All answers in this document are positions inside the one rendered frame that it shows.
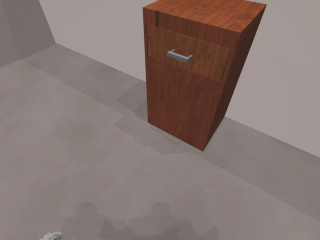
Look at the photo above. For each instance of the cabinet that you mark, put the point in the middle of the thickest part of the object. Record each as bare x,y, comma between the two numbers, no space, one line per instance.
185,104

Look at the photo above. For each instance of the handle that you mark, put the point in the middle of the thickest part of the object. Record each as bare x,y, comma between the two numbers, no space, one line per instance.
182,58

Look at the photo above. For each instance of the drawer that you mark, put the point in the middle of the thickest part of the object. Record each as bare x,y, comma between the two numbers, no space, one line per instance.
208,59

